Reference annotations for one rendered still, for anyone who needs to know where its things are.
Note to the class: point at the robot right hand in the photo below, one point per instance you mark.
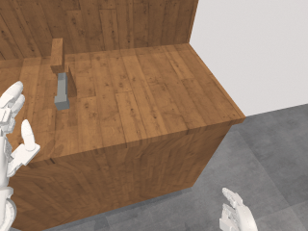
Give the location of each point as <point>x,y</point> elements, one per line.
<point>239,219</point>

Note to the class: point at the counter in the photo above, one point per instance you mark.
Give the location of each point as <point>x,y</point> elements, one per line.
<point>145,114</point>

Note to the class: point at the robot left hand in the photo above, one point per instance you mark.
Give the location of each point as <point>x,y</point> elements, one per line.
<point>11,103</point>

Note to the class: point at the tap lever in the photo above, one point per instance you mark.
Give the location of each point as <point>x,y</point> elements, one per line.
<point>61,100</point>

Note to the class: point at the left robot forearm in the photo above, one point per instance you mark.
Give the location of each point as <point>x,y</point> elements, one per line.
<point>7,208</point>

